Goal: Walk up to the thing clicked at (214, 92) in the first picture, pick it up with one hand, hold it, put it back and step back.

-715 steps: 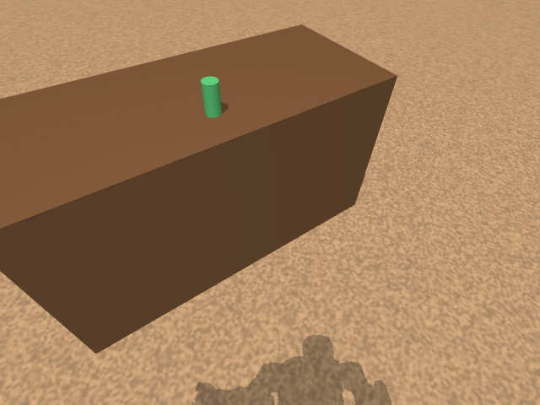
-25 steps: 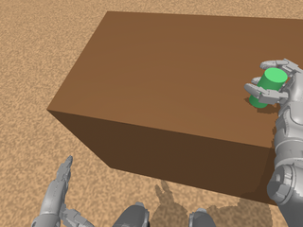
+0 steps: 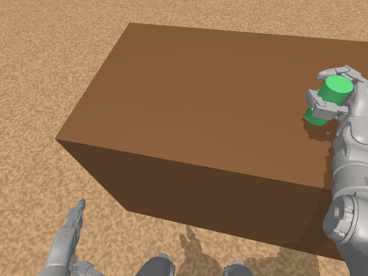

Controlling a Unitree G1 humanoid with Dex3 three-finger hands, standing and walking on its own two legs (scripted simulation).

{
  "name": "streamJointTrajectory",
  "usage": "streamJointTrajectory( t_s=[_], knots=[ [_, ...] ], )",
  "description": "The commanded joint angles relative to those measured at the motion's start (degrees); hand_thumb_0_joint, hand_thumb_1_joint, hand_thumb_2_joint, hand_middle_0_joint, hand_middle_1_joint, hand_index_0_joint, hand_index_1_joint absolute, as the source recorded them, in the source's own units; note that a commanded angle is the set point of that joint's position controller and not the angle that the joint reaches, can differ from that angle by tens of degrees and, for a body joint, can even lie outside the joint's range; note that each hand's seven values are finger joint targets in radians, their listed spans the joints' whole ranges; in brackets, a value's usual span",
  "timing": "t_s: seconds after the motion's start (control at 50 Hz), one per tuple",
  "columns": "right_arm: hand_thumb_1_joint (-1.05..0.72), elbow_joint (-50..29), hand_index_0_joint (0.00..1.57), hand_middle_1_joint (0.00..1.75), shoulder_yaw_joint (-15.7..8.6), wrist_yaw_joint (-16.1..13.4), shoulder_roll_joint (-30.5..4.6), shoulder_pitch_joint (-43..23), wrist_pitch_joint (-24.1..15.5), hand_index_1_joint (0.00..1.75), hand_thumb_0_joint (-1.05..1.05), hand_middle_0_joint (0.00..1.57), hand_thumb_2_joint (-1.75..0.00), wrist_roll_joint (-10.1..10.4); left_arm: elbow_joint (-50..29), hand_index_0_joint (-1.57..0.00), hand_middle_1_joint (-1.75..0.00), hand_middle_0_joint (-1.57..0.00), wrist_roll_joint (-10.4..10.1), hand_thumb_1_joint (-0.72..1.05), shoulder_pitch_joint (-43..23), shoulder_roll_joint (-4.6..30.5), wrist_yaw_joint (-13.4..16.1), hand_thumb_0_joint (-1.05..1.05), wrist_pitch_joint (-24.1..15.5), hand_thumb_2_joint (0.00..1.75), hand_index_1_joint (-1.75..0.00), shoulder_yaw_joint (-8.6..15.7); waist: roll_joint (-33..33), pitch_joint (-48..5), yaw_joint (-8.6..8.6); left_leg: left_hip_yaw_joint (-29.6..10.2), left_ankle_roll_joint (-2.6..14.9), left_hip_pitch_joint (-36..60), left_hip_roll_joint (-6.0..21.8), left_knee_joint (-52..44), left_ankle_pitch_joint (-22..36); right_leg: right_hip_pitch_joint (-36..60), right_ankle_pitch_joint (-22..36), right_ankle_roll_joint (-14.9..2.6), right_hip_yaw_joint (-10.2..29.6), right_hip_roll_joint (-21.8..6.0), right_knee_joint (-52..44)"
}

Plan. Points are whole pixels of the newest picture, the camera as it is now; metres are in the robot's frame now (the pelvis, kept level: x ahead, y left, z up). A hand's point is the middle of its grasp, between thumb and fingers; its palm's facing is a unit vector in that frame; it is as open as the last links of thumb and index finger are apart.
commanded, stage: settle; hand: right
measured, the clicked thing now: (326, 102) +0.49 -0.24 +0.09
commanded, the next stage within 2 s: lift in 0.64 s
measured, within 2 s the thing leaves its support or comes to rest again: neither
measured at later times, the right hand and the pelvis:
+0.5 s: hand (326, 88) +0.50 -0.22 +0.12, palm faces +0.17 +0.99 +0.01, open 6.7 cm; pelvis +0.01 +0.00 +0.02, yaw +0 degrees
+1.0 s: hand (332, 80) +0.49 -0.21 +0.15, palm faces +0.16 +0.99 +0.01, open 6.7 cm; pelvis +0.01 +0.00 +0.03, yaw +0 degrees
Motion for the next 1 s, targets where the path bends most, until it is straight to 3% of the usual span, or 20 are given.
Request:
streamJointTrajectory(
  t_s=[0.0,0.04,0.1,0.16,0.22,0.28,0.34,0.36,0.4,0.44,0.5,0.56,0.62,0.68,0.72,0.78,0.84,0.9,0.94,0.98],
  knots=[
    [-0.48,-12.93,1.38,1.36,1.15,1.02,-11.16,-26.30,-2.57,1.36,0.00,1.37,-1.22,1.43,-10.44,-0.06,-0.06,-0.06,-0.92,-0.54,-4.09,8.31,0.93,0.00,-3.31,0.05,-0.06,5.02,-5.45,-24.04,-0.10,1.22,1.63,8.21,-1.66,-6.62,19.16,19.02,17.73,-1.88,0.04,1.89,-6.88],
    [-0.47,-16.08,1.40,1.38,-1.04,1.22,-16.16,-27.77,-2.30,1.38,0.00,1.38,-1.23,1.34,-10.19,-0.06,-0.06,-0.06,-0.94,-0.54,-2.21,10.55,1.35,0.00,-3.10,0.05,-0.06,6.52,-6.68,-28.63,-0.53,1.14,1.61,10.26,-1.64,-6.66,21.52,22.97,20.90,-1.68,-0.15,1.81,-6.65],
    [-0.49,-10.62,1.39,1.39,0.58,1.75,-11.26,-23.76,-1.04,1.39,0.00,1.37,-1.26,2.24,-5.52,-0.05,-0.06,-0.06,-1.35,-0.55,0.94,7.62,0.97,0.00,-2.74,0.05,-0.06,4.27,-4.74,-22.79,-0.30,1.55,1.45,9.83,-1.74,-7.74,21.28,21.29,20.10,-1.76,-0.07,2.24,-7.81],
    [-0.56,-17.37,1.40,1.40,-1.27,1.37,-16.78,-28.63,-1.80,1.40,0.00,1.39,-1.27,1.68,-7.96,-0.05,-0.05,-0.06,-1.19,-0.55,-1.56,9.36,1.38,0.00,-3.02,0.05,-0.06,5.26,-7.78,-28.38,-1.28,1.32,1.67,11.11,-1.51,-7.60,23.13,25.76,23.72,-1.40,-0.38,2.19,-7.83],
    [-0.55,-11.34,1.39,1.40,1.59,1.39,-10.76,-24.07,-0.65,1.40,0.00,1.38,-1.28,2.09,-2.29,-0.06,-0.06,-0.06,-1.37,-0.54,1.27,6.31,0.92,0.00,-2.72,0.05,-0.06,3.21,-6.42,-19.78,-0.78,1.17,1.76,8.57,-1.54,-8.79,20.76,22.43,20.43,-1.61,-0.77,2.52,-8.79],
    [-0.56,-21.08,1.39,1.41,-1.55,0.32,-18.37,-31.03,-1.55,1.41,0.00,1.37,-1.29,1.69,-6.86,-0.06,-0.05,-0.06,-1.31,-0.54,-3.08,9.51,1.48,0.00,-3.38,0.05,-0.05,5.35,-9.10,-26.90,-2.05,0.60,1.69,11.72,-1.20,-8.92,22.10,25.76,21.26,-1.61,-1.06,2.34,-8.86],
    [-0.55,-11.02,1.37,1.41,2.72,1.09,-8.38,-23.17,0.12,1.41,0.00,1.35,-1.30,2.58,-3.05,-0.05,-0.06,-0.05,-1.46,-0.54,-0.28,7.29,1.04,0.00,-3.05,0.05,-0.06,3.92,-5.35,-19.13,-0.66,1.50,1.90,9.81,-1.66,-9.80,19.58,23.20,19.10,-1.44,-0.49,2.33,-10.46],
    [-0.57,-10.92,1.37,1.42,2.66,1.28,-9.09,-23.41,0.16,1.43,0.00,1.36,-1.33,2.12,-5.85,-0.05,-0.06,-0.06,-1.51,-0.54,-2.91,7.62,1.11,0.00,-3.54,0.05,-0.06,4.17,-4.40,-21.78,-0.60,1.40,1.44,11.01,-1.49,-9.96,21.31,24.02,20.41,-1.80,-0.59,2.28,-10.04],
    [-0.59,-18.08,1.39,1.43,-0.87,0.85,-17.35,-28.03,-0.31,1.43,0.00,1.38,-1.32,1.78,-7.02,-0.05,-0.05,-0.05,-1.43,-0.54,-3.10,10.61,1.72,0.00,-3.52,0.05,-0.05,6.01,-7.07,-27.65,-2.03,0.96,1.54,13.78,-1.17,-9.84,23.56,27.04,23.42,-1.47,-0.89,2.27,-9.82],
    [-0.55,-11.81,1.38,1.43,2.49,1.52,-9.50,-24.47,0.92,1.43,0.00,1.36,-1.33,2.47,-3.00,-0.05,-0.05,-0.05,-1.60,-0.54,-0.89,7.54,1.21,0.00,-3.30,0.05,-0.06,4.19,-4.63,-21.29,-1.03,1.56,1.57,11.50,-1.55,-10.22,21.79,24.88,21.65,-1.57,-0.48,2.25,-10.73],
    [-0.57,-21.10,1.37,1.41,-0.54,1.04,-16.19,-31.41,-0.25,1.41,0.00,1.36,-1.30,2.87,-8.00,-0.05,-0.05,-0.06,-1.99,-0.55,-6.01,9.80,1.82,0.00,-4.29,0.05,-0.06,5.64,-6.20,-28.98,-2.27,1.20,1.45,15.20,-1.23,-10.36,23.55,28.43,23.46,-1.51,-0.58,2.14,-10.86],
    [-0.58,-10.81,1.36,1.42,1.81,1.55,-11.11,-24.11,1.03,1.42,0.00,1.34,-1.33,2.71,-0.46,-0.05,-0.05,-0.05,-1.73,-0.55,0.49,7.30,1.40,0.00,-3.53,0.05,-0.06,3.88,-4.46,-20.15,-1.32,1.41,1.43,12.50,-1.38,-11.11,23.01,25.96,23.39,-1.55,-0.77,2.38,-11.19],
    [-0.61,-20.49,1.36,1.42,-0.64,0.92,-17.12,-31.33,0.14,1.42,0.00,1.35,-1.32,2.39,-3.69,-0.05,-0.05,-0.05,-1.78,-0.55,-1.60,9.02,1.66,0.00,-3.84,0.05,-0.05,5.09,-7.50,-26.69,-1.93,0.80,1.52,14.77,-1.05,-10.99,25.81,29.65,26.94,-1.35,-1.10,2.29,-11.09],
    [-0.61,-10.27,1.36,1.43,2.63,1.56,-9.34,-23.95,1.59,1.43,0.00,1.35,-1.34,2.80,0.18,-0.05,-0.05,-0.05,-1.81,-0.55,-0.53,6.71,1.08,0.00,-3.62,0.05,-0.06,3.35,-5.24,-18.25,-1.50,1.38,1.60,11.92,-1.31,-12.01,22.08,26.56,23.34,-1.32,-0.91,2.31,-12.57],
    [-0.67,-19.86,1.38,1.45,0.14,1.05,-15.91,-30.11,0.68,1.45,0.00,1.37,-1.37,2.53,-4.95,-0.05,-0.05,-0.05,-1.95,-0.55,-4.97,9.73,1.63,0.00,-4.29,0.05,-0.05,5.38,-6.91,-25.75,-2.40,0.95,1.58,14.41,-1.08,-11.92,23.35,29.83,24.61,-1.25,-0.98,2.12,-12.54],
    [-0.57,-14.81,1.39,1.44,3.40,1.51,-9.17,-25.33,2.12,1.44,0.00,1.38,-1.34,2.97,-1.07,-0.06,-0.06,-0.05,-2.01,-0.53,-1.46,8.43,1.46,0.00,-4.10,0.04,-0.05,5.09,-5.60,-21.40,-2.49,1.56,1.76,13.88,-1.41,-12.48,22.43,29.55,23.84,-1.16,-0.94,2.29,-13.43],
    [-0.60,-22.52,1.37,1.40,0.94,0.69,-13.42,-28.61,1.91,1.40,0.00,1.37,-1.30,3.60,-5.04,-0.06,-0.06,-0.05,-2.24,-0.53,-5.43,9.52,1.79,0.00,-4.71,0.04,-0.05,5.20,-7.42,-27.64,-3.79,1.66,1.69,16.50,-1.29,-12.86,24.05,33.74,27.46,-0.88,-0.84,2.06,-13.77],
    [-0.58,-15.25,1.38,1.42,4.07,0.59,-7.22,-21.10,3.54,1.42,0.00,1.37,-1.31,3.69,1.17,-0.06,-0.06,-0.05,-2.48,-0.53,-0.83,6.39,1.47,0.00,-4.14,0.04,-0.05,3.33,-4.62,-18.01,-4.03,1.91,1.81,15.64,-1.44,-14.08,21.65,29.46,23.62,-0.97,-1.08,2.41,-15.51],
    [-0.61,-25.39,1.38,1.41,1.75,-0.07,-12.02,-26.98,2.61,1.41,0.00,1.37,-1.30,3.94,-4.23,-0.06,-0.06,-0.05,-2.51,-0.53,-5.73,8.61,1.91,0.00,-4.79,0.04,-0.05,4.76,-6.00,-25.32,-4.91,1.56,1.75,18.75,-1.17,-14.19,23.11,32.39,25.07,-0.86,-1.10,2.17,-15.82],
    [-0.61,-25.72,1.40,1.43,1.50,-0.50,-11.66,-25.50,3.51,1.43,0.00,1.39,-1.32,4.10,-0.62,-0.06,-0.06,-0.05,-2.38,-0.53,-1.31,8.28,2.09,0.00,-4.30,0.04,-0.05,4.70,-5.15,-23.03,-5.22,1.71,1.82,19.19,-1.33,-14.73,23.59,32.53,25.37,-0.76,-1.28,2.37,-16.35]
  ],
)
